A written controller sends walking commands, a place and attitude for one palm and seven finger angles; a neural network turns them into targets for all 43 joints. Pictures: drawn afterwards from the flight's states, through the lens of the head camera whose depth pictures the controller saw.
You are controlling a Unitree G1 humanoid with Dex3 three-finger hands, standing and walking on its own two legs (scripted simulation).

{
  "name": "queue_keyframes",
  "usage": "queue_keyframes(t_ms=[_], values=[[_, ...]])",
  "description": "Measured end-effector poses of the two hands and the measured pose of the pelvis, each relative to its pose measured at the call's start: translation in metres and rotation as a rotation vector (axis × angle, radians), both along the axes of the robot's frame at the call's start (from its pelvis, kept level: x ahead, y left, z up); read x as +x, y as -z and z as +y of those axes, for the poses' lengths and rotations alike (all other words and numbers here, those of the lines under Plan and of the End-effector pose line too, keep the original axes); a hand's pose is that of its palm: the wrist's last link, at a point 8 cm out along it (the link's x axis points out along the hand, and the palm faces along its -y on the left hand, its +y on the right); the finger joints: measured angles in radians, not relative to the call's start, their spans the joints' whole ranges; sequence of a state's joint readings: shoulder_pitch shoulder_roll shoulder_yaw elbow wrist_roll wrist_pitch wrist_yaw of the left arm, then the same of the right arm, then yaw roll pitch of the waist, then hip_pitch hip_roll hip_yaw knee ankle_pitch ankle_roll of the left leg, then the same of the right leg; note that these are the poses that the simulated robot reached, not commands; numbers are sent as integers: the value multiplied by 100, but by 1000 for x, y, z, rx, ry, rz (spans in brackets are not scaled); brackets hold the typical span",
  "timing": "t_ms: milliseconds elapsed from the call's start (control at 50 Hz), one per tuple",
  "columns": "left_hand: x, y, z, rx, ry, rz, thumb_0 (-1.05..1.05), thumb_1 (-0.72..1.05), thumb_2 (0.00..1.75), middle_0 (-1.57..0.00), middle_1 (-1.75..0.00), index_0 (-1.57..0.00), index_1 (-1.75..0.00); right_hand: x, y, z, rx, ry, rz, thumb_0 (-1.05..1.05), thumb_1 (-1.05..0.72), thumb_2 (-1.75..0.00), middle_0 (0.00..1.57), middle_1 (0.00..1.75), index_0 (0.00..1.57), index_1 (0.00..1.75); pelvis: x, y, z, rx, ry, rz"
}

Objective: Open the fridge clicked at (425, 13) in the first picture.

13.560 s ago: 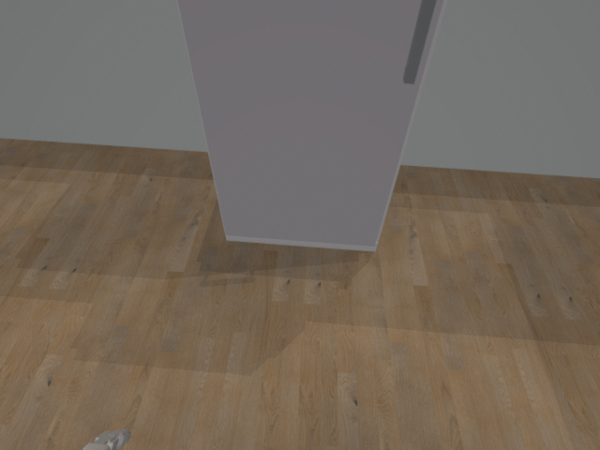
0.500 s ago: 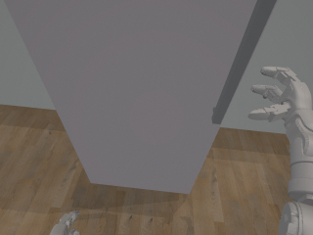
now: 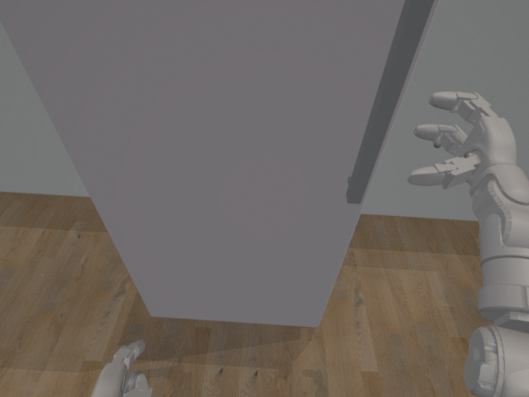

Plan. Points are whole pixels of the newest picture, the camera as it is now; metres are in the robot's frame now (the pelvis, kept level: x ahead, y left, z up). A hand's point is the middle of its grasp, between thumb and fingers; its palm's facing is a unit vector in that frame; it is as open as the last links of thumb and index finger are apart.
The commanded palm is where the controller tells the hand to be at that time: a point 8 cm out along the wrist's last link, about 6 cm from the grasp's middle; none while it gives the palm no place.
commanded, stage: move the hooked fingers beside the handle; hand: right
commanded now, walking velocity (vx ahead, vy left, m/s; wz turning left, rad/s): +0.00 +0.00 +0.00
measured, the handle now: (377, 112) +0.49 -0.14 +0.22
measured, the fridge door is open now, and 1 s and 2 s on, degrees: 0 0 0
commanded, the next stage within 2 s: feel for the door with the fingertips in 0.84 s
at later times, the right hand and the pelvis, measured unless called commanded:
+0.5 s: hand (428, 151) +0.42 -0.20 +0.20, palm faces +0.03 +1.00 -0.02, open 14.0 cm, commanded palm +0.38 -0.24 +0.21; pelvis +0.01 +0.00 +0.00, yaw +2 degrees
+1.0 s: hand (423, 142) +0.42 -0.19 +0.22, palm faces +0.02 +1.00 +0.00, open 14.0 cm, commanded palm +0.39 -0.23 +0.21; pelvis +0.00 +0.01 +0.00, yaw +1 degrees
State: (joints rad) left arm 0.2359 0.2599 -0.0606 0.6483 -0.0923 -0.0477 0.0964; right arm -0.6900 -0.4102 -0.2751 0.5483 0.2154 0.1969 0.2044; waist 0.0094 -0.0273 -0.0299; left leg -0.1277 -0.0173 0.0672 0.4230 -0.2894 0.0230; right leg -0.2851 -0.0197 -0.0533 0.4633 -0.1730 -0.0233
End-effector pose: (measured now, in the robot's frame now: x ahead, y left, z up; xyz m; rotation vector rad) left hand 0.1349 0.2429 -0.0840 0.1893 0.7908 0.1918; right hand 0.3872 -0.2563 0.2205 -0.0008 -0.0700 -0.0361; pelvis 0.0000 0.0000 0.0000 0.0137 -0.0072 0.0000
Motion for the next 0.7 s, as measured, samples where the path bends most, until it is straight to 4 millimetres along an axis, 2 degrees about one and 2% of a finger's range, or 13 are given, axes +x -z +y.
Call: queue_keyframes(t_ms=[100,180,280,380,460,540,620,700], values=[[-14,6,4,-3,-24,29,1,91,90,-20,-30,-20,-30,13,11,5,1,-11,103,-1,50,-30,30,120,30,120,-3,0,-1,1,0,17],[-28,10,7,-5,-49,59,1,91,90,-20,-30,-20,-30,16,19,12,5,-20,91,-1,50,-30,30,120,30,120,-3,0,-2,-1,-9,21],[-43,13,10,-1,-69,92,1,91,90,-20,-30,-20,-30,21,10,19,12,-17,4,-1,50,-30,30,120,30,120,0,0,-1,-4,-22,17],[-48,13,14,-12,-96,93,1,91,90,-20,-30,-20,-30,21,3,10,4,5,5,-1,50,-30,31,120,30,120,5,-1,1,-7,-35,16],[-42,13,16,-18,-94,83,2,91,90,-20,-30,-20,-30,13,11,3,-18,5,55,-1,50,-30,30,120,30,120,7,-1,1,-8,-33,14],[-28,11,16,-15,-67,60,2,91,90,-20,-30,-20,-30,-1,17,6,-13,-11,41,-1,50,-30,30,120,30,120,7,-1,1,-8,-27,8],[-7,5,12,-8,-29,15,2,91,90,-20,-30,-20,-30,-9,11,13,-2,-17,-9,-1,50,-30,30,120,30,120,5,0,3,-7,-15,-2],[11,-3,8,-8,-3,-34,2,91,90,-20,-30,-20,-30,-7,4,14,2,-4,0,-1,50,-30,31,120,30,120,3,0,5,-6,-7,-2]])
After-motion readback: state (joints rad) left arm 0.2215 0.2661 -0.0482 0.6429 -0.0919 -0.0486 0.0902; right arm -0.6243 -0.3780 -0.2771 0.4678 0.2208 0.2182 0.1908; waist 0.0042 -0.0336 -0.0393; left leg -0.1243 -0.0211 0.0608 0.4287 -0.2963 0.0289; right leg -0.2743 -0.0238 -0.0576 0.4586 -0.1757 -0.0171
